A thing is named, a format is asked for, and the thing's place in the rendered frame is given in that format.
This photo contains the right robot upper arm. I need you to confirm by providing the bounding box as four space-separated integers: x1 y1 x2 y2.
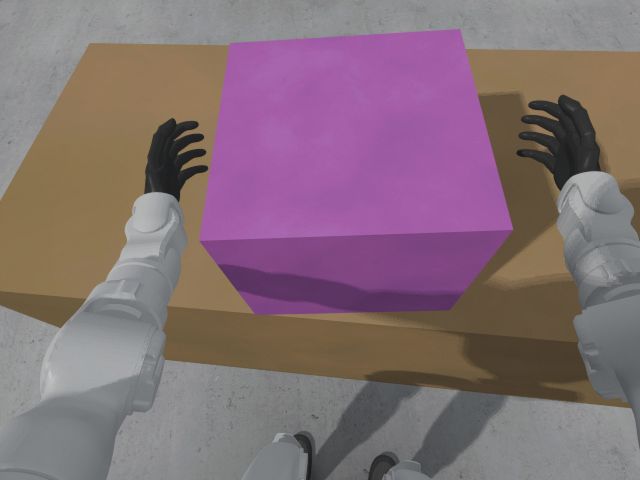
573 294 640 448

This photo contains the pedestal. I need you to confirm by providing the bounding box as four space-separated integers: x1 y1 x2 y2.
0 43 640 408

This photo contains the right robot foot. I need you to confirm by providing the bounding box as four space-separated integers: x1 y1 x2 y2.
368 455 396 480

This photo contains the robot left forearm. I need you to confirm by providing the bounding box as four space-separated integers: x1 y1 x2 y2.
40 192 188 398

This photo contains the left robot shin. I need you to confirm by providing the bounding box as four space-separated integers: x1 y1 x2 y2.
272 433 302 449

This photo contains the left robot hand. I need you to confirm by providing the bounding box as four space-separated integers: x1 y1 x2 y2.
144 118 208 202

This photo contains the robot right forearm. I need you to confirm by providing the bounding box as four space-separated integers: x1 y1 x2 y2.
557 171 640 310

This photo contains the right robot hand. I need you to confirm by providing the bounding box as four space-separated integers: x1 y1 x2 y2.
516 95 601 191

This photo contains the left robot upper arm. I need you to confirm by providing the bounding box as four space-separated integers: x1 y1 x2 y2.
0 312 166 480

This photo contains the carton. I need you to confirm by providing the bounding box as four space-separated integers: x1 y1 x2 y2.
199 29 513 315

